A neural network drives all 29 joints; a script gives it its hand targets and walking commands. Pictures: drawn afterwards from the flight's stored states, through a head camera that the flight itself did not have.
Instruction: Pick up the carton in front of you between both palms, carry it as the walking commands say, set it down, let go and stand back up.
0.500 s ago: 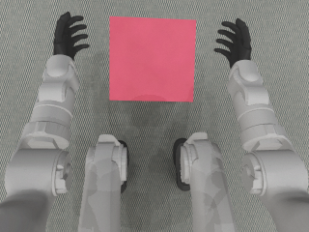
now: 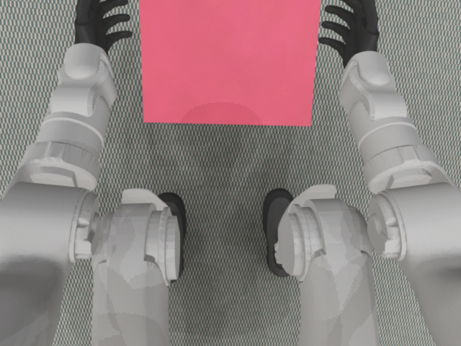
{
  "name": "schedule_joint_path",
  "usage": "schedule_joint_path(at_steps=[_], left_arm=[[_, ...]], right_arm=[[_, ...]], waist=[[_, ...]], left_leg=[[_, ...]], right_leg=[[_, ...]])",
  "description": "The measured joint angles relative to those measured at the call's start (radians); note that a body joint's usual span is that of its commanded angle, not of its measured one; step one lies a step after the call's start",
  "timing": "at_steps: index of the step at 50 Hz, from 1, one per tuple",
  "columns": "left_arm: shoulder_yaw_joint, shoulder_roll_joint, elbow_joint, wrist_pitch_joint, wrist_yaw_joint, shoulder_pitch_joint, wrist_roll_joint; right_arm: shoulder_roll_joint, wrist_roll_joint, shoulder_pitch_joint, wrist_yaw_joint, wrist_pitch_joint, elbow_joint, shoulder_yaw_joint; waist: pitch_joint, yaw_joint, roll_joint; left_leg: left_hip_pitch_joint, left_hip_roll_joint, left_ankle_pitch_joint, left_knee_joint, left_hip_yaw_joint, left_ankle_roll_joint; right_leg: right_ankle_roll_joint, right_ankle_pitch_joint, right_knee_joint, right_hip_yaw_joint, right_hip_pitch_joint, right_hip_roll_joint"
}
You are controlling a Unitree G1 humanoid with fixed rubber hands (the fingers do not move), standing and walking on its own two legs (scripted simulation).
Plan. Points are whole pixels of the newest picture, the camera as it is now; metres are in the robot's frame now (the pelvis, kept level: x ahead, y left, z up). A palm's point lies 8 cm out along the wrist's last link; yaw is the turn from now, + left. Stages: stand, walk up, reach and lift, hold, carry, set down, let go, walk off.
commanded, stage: reach and lift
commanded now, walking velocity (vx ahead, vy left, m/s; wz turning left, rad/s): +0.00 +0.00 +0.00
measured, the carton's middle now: (225, 60) +0.51 +0.00 -0.24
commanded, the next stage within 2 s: none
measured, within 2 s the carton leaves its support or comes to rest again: leaves its support in 0.60 s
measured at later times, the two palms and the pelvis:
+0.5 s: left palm (115, 38) +0.52 +0.15 -0.17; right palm (336, 45) +0.51 -0.15 -0.17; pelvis -0.01 +0.00 +0.01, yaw +0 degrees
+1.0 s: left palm (45, 18) +0.49 +0.16 -0.01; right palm (412, 29) +0.49 -0.14 -0.01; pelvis +0.00 +0.00 +0.06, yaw +1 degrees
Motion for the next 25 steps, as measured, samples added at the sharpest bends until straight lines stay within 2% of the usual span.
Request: schedule_joint_path(at_steps=[9,16,21,24,25], left_arm=[[0.021,-0.032,0.037,-0.002,0.004,-0.005,0.022],[-0.025,-0.063,0.052,-0.009,0.01,-0.046,0.013],[-0.025,-0.084,0.09,-0.017,0.052,-0.085,0.012],[-0.006,-0.088,0.131,-0.007,0.058,-0.115,0.028],[0.004,-0.087,0.139,0.002,0.053,-0.122,0.04]], right_arm=[[0.036,-0.04,0.006,0.001,-0.004,0.024,-0.028],[0.053,-0.026,-0.05,-0.003,-0.015,0.052,0.005],[0.078,-0.025,-0.087,-0.051,-0.034,0.091,-0.016],[0.086,-0.047,-0.102,-0.054,-0.026,0.11,-0.05],[0.09,-0.061,-0.107,-0.04,-0.015,0.113,-0.061]], waist=[[-0.04,-0.004,0.007],[-0.024,-0.004,0.005],[-0.02,0.001,0.004],[-0.016,0.002,0.005],[-0.015,0.0,0.006]], left_leg=[[-0.005,-0.002,0.015,-0.028,0.008,0.008],[-0.008,-0.004,0.033,-0.044,0.009,0.008],[-0.009,-0.007,0.039,-0.052,0.005,0.006],[-0.006,-0.01,0.04,-0.047,0.004,0.004],[-0.005,-0.012,0.039,-0.042,0.003,0.003]], right_leg=[[0.007,0.01,-0.026,0.008,-0.002,-0.003],[0.008,0.027,-0.042,0.01,-0.004,-0.001],[0.009,0.035,-0.051,0.009,-0.006,0.004],[0.01,0.035,-0.046,0.011,-0.003,0.007],[0.01,0.034,-0.041,0.011,-0.001,0.007]])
